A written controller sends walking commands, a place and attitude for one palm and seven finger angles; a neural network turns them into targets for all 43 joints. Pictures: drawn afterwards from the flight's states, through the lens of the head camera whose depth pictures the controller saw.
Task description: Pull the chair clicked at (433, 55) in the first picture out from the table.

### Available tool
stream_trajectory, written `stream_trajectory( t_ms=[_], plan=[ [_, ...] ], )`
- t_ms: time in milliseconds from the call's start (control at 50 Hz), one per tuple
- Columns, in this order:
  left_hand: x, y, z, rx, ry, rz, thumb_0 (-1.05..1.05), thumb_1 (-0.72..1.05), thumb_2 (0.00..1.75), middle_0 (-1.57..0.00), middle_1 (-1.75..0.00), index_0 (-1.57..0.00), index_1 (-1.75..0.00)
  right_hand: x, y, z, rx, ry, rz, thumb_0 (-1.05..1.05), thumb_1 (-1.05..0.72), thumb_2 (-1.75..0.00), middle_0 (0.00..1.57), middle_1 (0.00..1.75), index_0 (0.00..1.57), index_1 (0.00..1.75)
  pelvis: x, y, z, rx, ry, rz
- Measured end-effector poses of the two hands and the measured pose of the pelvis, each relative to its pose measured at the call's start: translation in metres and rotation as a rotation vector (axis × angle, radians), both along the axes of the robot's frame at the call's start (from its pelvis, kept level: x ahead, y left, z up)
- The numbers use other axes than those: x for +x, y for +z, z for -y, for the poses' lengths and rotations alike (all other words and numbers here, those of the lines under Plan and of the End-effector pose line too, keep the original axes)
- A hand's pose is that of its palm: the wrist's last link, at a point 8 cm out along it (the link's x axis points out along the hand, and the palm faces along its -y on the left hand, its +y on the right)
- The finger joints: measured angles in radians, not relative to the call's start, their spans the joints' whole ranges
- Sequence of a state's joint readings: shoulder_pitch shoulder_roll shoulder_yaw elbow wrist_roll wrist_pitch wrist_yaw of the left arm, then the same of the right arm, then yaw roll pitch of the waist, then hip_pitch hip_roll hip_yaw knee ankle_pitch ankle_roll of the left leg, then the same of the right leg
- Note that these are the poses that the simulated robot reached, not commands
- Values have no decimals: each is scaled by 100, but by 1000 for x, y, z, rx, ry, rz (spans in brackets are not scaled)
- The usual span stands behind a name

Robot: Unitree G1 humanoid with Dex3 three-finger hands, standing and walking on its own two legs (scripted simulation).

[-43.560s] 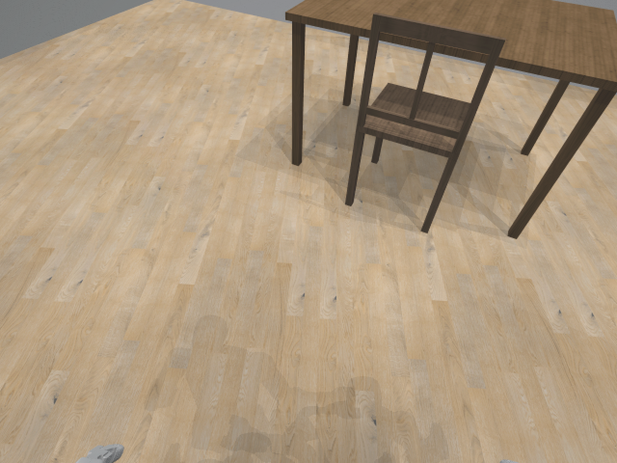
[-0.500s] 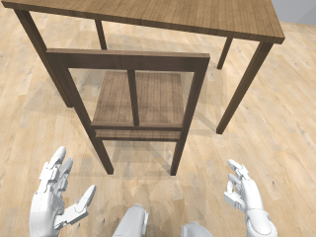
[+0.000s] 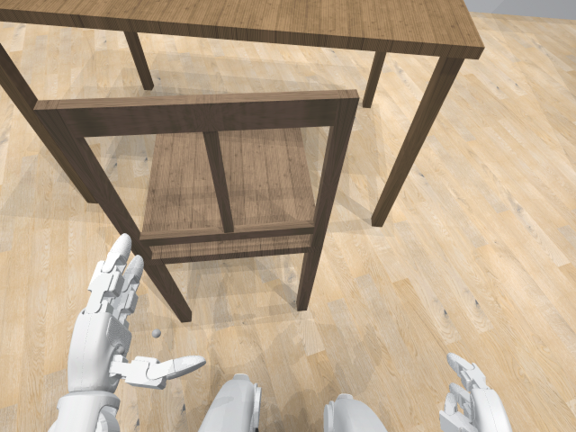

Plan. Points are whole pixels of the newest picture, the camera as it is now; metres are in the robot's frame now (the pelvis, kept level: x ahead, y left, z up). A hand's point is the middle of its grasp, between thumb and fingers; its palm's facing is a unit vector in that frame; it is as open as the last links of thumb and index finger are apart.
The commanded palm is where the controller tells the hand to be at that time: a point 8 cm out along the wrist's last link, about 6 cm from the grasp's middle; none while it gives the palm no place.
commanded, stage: raise the hand toward the chair's back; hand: left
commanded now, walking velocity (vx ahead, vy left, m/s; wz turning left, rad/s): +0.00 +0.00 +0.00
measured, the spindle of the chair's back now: (221, 187) +0.49 +0.15 -0.01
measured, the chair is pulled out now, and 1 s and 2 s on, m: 0.24 0.24 0.24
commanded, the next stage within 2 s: aim the fingers beside a spindle in 1.02 s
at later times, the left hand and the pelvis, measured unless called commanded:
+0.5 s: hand (112, 311) +0.24 +0.22 +0.08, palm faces +0.19 -0.98 -0.05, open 16.9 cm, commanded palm +0.23 +0.27 +0.07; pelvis +0.01 +0.01 +0.02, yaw +0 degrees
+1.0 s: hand (128, 306) +0.26 +0.21 +0.06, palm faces +0.14 -0.99 -0.04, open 17.0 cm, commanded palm +0.23 +0.26 +0.07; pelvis +0.01 +0.00 +0.02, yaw +0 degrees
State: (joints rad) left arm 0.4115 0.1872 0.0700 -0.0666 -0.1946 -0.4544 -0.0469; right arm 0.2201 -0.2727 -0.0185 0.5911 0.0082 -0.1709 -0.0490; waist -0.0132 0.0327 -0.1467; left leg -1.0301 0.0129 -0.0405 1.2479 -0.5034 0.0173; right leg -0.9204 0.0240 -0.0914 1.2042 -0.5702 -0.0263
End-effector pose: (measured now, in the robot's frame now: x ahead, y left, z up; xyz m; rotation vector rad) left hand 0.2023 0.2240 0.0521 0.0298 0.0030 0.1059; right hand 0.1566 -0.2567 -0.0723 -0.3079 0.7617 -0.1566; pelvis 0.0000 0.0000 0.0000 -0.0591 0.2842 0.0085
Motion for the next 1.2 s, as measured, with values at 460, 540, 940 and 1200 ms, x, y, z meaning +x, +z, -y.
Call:
stream_trajectory(
  t_ms=[460, 540, 940, 1200],
  plan=[
    [9, 15, -32, -6, 40, -82, -2, -49, 30, -6, -8, -6, -8, 34, 30, -47, 64, 71, 77, 1, -90, -90, 20, 30, 20, 30, 11, 22, -8, -4, 6, 42],
    [14, 37, -51, 42, 124, 47, -2, -50, 30, -6, -8, -6, -8, 26, 28, -39, 49, 70, 53, 1, -90, -90, 20, 30, 20, 30, 11, 22, -8, -3, 10, 38],
    [25, 21, -46, 29, 101, 23, -2, -50, 30, -6, -8, -6, -8, 17, 21, -22, 36, 54, 26, 1, -90, -90, 20, 30, 20, 30, 7, 18, -3, 1, 8, 28],
    [18, 27, -37, 23, 106, 20, -2, -50, 30, -6, -8, -6, -8, 28, 27, -28, 57, 73, 68, 1, -90, -90, 20, 30, 20, 30, 11, 22, 1, 7, 8, 33]
  ],
)
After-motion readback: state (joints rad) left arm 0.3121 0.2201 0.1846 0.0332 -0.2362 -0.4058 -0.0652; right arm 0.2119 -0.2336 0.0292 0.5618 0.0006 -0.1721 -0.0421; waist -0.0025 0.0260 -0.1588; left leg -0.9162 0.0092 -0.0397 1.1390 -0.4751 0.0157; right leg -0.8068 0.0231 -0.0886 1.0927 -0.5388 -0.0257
